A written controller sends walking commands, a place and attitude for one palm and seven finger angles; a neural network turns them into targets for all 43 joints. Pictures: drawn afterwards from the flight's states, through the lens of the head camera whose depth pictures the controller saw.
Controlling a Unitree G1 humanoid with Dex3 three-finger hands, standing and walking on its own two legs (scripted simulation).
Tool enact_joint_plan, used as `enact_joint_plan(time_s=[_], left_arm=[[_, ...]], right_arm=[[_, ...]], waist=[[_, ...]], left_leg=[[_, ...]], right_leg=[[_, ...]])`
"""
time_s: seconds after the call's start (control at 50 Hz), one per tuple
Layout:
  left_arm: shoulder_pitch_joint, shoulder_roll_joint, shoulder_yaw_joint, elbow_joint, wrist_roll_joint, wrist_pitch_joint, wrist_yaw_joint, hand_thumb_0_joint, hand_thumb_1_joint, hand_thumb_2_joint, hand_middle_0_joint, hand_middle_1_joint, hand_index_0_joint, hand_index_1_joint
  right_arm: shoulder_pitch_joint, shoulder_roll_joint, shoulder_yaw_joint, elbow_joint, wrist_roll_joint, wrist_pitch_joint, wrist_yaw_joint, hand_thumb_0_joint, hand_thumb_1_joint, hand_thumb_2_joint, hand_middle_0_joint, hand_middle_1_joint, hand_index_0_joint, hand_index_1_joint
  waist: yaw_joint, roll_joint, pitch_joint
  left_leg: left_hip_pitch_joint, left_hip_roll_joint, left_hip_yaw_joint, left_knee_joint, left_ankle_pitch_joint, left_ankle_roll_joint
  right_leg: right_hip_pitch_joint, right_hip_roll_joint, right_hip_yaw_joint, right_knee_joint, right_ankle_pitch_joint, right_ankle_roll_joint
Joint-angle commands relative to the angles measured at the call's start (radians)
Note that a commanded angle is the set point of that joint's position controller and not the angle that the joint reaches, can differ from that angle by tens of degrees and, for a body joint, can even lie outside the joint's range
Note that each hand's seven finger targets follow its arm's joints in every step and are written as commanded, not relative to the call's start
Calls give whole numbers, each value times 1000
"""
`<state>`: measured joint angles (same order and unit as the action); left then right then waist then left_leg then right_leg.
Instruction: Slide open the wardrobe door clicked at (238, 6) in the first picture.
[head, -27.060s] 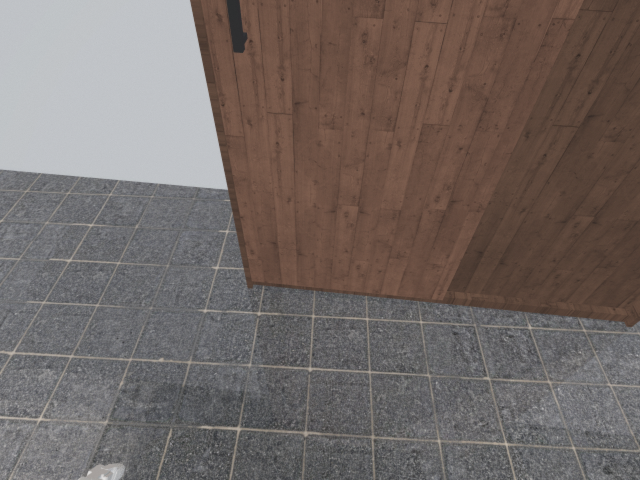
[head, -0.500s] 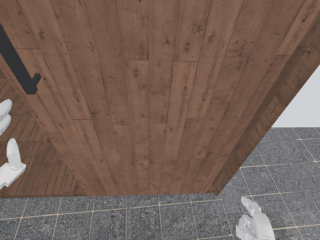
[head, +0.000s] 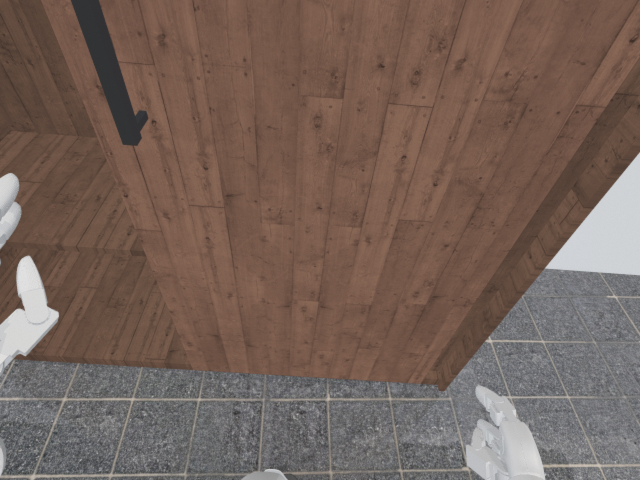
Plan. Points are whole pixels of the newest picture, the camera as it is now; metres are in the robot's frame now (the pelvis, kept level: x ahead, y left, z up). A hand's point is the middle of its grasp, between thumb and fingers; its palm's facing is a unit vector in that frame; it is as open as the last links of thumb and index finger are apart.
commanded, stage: step back with the hand held close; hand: left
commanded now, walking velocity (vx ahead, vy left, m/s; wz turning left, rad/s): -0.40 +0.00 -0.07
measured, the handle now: (114, 58) +0.50 +0.31 +0.26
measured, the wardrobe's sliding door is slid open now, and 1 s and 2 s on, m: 0.61 0.61 0.61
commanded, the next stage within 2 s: stop stepping back and stand still in 0.32 s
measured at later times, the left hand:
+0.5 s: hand out of the picture +0.14 +0.27 +0.18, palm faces +0.31 -0.87 -0.39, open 7.4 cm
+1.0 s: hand out of the picture +0.03 +0.29 +0.18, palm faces +0.30 -0.85 -0.43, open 7.5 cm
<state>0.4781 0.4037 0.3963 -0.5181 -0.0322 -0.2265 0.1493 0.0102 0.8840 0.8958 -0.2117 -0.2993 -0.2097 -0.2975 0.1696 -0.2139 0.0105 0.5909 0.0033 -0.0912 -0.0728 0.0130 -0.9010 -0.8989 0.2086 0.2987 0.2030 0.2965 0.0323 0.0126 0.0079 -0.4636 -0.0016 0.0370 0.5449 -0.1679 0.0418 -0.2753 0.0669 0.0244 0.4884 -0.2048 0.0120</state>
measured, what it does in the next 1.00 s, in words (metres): walks backwards: right foot, then left foot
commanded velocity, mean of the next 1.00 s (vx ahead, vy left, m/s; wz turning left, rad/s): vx -0.03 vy -0.03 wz -0.02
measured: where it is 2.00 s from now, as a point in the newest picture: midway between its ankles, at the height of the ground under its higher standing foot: outside the picture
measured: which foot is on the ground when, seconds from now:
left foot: down 0.00-0.26, up 0.28-0.36, down 0.38-0.62, up 0.64-0.78, down 0.80-1.00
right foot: down 0.00-0.06, up 0.08-0.24, down 0.26-0.38, up 0.40-0.60, down 0.62-1.00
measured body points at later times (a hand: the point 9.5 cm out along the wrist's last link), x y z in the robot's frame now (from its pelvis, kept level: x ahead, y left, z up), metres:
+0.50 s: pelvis -0.10 +0.03 +0.00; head -0.09 +0.07 +0.45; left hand +0.12 +0.31 +0.20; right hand +0.05 -0.21 -0.06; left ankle +0.05 +0.07 -0.73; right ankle -0.14 -0.11 -0.70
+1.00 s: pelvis -0.18 +0.05 +0.01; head -0.21 +0.09 +0.46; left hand +0.01 +0.33 +0.20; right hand -0.09 -0.19 -0.07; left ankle -0.11 +0.15 -0.72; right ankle -0.21 -0.02 -0.72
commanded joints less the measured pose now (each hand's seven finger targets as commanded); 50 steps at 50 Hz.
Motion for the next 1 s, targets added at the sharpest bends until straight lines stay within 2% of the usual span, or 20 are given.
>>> enact_joint_plan(time_s=[0.0,0.06,0.16,0.2,0.24,0.26,0.28,0.32,0.36,0.4,0.54,0.58,0.62,0.66,0.74,0.78,0.82,0.94,0.96,0.98], left_arm=[[-72,212,139,-197,-6,-77,16,0,900,900,-200,-300,-200,-300],[-40,221,201,-204,5,-85,-1,0,900,900,-200,-300,-200,-300],[70,184,152,-207,-48,-81,-9,0,900,900,-200,-300,-200,-300],[14,192,128,-234,-49,-98,-9,0,900,900,-200,-300,-200,-300],[-102,236,121,-252,-32,-113,9,0,900,900,-200,-300,-200,-300],[-178,227,81,-246,-16,-99,8,0,900,900,-200,-300,-200,-300],[-177,214,75,-208,-10,-85,9,0,900,900,-200,-300,-200,-300],[-207,239,93,-202,-10,-57,7,0,900,900,-200,-300,-200,-300],[-166,238,134,-209,-17,-64,0,0,900,900,-200,-300,-200,-300],[-32,226,170,-175,-31,-77,-16,0,900,900,-200,-300,-200,-300],[171,211,157,-305,-47,-21,-3,0,900,900,-200,-300,-200,-300],[125,253,184,-272,-37,-13,4,0,900,900,-200,-300,-200,-300],[-45,222,156,-252,-36,7,18,0,900,900,-200,-300,-200,-300],[-98,157,90,-59,-17,34,31,0,900,900,-200,-300,-200,-300],[-303,150,26,-29,15,10,39,0,900,900,-200,-300,-200,-300],[-252,146,32,-132,9,-10,40,0,900,900,-200,-300,-200,-300],[-172,266,151,-228,-4,-37,25,0,900,900,-200,-300,-200,-300],[105,202,156,-233,5,-29,21,0,900,900,-200,-300,-200,-300],[108,206,168,-194,8,-27,22,0,900,900,-200,-300,-200,-300],[80,216,176,-153,9,-26,18,0,900,900,-200,-300,-200,-300]], right_arm=[[-80,-143,-56,-157,0,-39,-22,0,-900,-900,200,300,200,300],[-91,-153,-75,-175,-13,-49,-25,0,-900,-900,200,300,200,300],[-51,-120,-77,-143,-12,-58,12,0,-900,-900,200,300,200,300],[-23,-111,-73,-113,-14,-52,15,0,-900,-900,200,300,200,300],[-19,-80,-52,-84,-20,-50,7,0,-900,-900,200,300,200,300],[-39,-100,-61,-82,-6,-64,-1,0,-900,-900,200,300,200,300],[-58,-108,-65,-83,-3,-70,-7,0,-900,-900,200,300,200,300],[-94,-112,-43,-86,-7,-58,-25,0,-900,-900,200,300,200,300],[-92,-140,-52,-108,0,-61,-31,0,-900,-900,200,300,200,300],[-70,-146,-75,-117,-25,-80,-9,0,-900,-900,200,300,200,300],[-13,-108,-58,-151,-13,-67,16,0,-900,-900,200,300,200,300],[8,-108,-67,-114,-19,-41,4,0,-900,-900,200,300,200,300],[-17,-104,-55,-77,-17,-43,-4,0,-900,-900,200,300,200,300],[-5,-125,-59,-56,-7,-34,-19,0,-900,-900,200,300,200,300],[-33,-132,-50,-42,-5,-59,-40,0,-900,-900,200,300,200,300],[-23,-159,-57,-89,4,-83,-38,0,-900,-900,200,300,200,300],[-30,-121,-52,-78,-8,-104,-22,0,-900,-900,200,300,200,300],[-25,-110,-53,-100,-25,-90,11,0,-900,-900,200,300,200,300],[-11,-108,-59,-91,-27,-81,7,0,-900,-900,200,300,200,300],[0,-99,-69,-86,-25,-64,5,0,-900,-900,200,300,200,300]], waist=[[-31,95,-79],[1,272,-141],[-2,200,-191],[-18,115,-188],[-40,-123,-176],[-46,-198,-139],[-46,-217,-84],[-52,-8,-10],[-17,226,-91],[-4,259,-215],[-13,208,-191],[-34,-105,-131],[-42,-198,-105],[-77,-157,37],[-66,-5,73],[-55,262,67],[-45,337,-9],[-18,203,-64],[-16,96,-71],[-21,-120,-61]], left_leg=[[118,127,-202,-195,-332,3],[-245,313,-387,-491,-636,79],[75,258,-217,-375,-357,-26],[231,183,-111,-203,-210,-94],[410,74,-23,167,-62,-98],[377,21,-19,258,-132,-93],[345,13,-36,296,-123,-79],[239,43,-78,-20,51,-67],[188,214,-256,-269,345,9],[41,360,-439,-462,-300,63],[78,82,-96,-374,-385,-110],[262,-24,19,163,-205,-83],[188,-12,-99,503,-187,-75],[132,47,-102,448,-199,-51],[182,27,6,-40,-278,-10],[200,218,-398,-300,-470,95],[59,300,-612,-510,-802,111],[-158,140,-214,-272,-527,18],[-178,92,-139,-87,-438,4],[-243,23,-44,232,-351,-17]], right_leg=[[-113,-55,86,-76,-175,-29],[281,57,-13,336,-125,-14],[105,7,-52,38,-296,-57],[-3,-89,40,-201,-238,-87],[-252,-335,266,-319,19,-164],[-307,-340,217,-275,35,-160],[-324,-324,182,-241,92,-153],[-208,-208,68,-56,218,-65],[-34,10,-2,172,-25,-3],[105,43,47,433,-319,-14],[275,51,-114,-162,-247,-58],[-97,-231,159,-373,-331,-143],[-269,-408,324,-384,-533,-265],[-331,-350,210,-332,-552,-183],[-170,-233,21,-108,-481,-114],[-214,-56,-74,212,-353,-38],[-141,-4,-43,493,-335,-24],[335,3,-112,-25,-273,-64],[368,-54,-35,-122,-272,-91],[319,-223,238,-226,-353,-173]])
